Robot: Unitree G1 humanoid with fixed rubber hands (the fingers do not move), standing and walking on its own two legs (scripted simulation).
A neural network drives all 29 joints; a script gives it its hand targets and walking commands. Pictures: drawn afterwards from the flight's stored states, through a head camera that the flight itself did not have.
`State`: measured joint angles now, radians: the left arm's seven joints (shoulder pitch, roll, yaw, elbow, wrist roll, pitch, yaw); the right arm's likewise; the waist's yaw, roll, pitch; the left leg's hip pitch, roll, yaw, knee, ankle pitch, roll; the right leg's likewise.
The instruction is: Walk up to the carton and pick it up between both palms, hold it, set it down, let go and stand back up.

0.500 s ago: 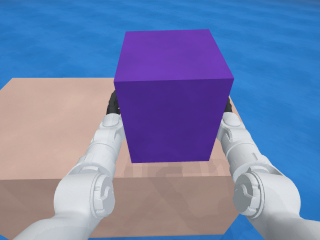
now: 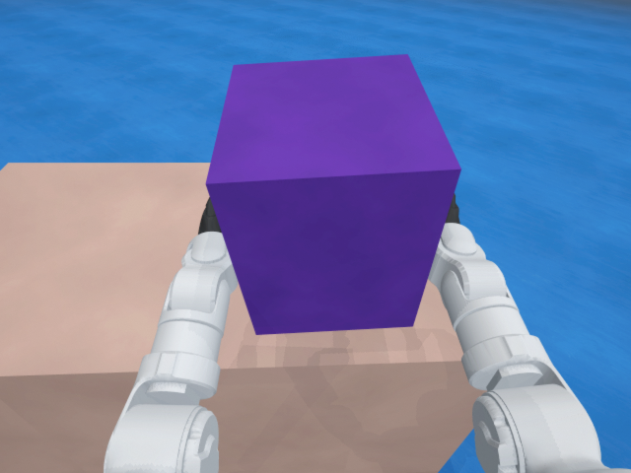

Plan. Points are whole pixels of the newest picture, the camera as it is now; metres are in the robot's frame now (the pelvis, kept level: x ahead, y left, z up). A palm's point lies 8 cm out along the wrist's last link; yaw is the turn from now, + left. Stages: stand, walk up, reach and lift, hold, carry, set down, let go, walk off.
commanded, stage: reach and lift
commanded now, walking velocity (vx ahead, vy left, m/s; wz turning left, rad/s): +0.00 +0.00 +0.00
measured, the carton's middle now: (327, 202) +0.39 -0.02 +0.20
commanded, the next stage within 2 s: hold in 1.20 s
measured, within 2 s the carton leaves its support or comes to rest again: neither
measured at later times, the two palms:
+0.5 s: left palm (216, 232) +0.37 +0.12 +0.17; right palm (454, 243) +0.34 -0.17 +0.16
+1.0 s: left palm (207, 223) +0.37 +0.13 +0.18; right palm (449, 228) +0.35 -0.16 +0.18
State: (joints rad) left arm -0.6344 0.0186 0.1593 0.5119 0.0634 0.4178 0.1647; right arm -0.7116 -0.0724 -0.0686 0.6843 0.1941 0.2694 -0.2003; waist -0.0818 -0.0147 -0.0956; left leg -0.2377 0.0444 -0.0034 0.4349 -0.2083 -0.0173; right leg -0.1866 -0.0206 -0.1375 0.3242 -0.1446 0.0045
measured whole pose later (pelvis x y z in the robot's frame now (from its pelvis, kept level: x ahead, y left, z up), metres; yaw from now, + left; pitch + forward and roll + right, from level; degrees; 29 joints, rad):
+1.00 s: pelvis -0.02 +0.00 +0.00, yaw +0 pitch -5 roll -1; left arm -0.68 -0.02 0.25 0.34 0.20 0.59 0.09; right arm -0.72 -0.02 -0.13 0.64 0.15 0.29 -0.18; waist -0.09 -0.05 -0.01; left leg -0.13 0.04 0.01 0.38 -0.17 -0.01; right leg -0.09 -0.03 -0.12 0.30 -0.12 0.00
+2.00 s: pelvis -0.02 +0.00 +0.00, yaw -1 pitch -8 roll -1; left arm -0.66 -0.03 0.25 0.14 0.26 0.75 0.04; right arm -0.70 -0.01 -0.11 0.51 0.18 0.38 -0.20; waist -0.08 -0.06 0.02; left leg -0.07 0.04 0.01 0.39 -0.17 -0.01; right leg -0.04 -0.02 -0.12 0.31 -0.12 0.00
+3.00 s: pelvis -0.02 +0.00 +0.00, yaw +0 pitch -9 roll -1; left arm -0.62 -0.03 0.25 0.07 0.26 0.77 0.02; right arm -0.66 -0.01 -0.08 0.43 0.19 0.40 -0.22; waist -0.07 -0.06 0.04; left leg -0.05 0.04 0.01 0.39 -0.19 -0.01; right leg -0.02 -0.02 -0.12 0.30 -0.13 0.00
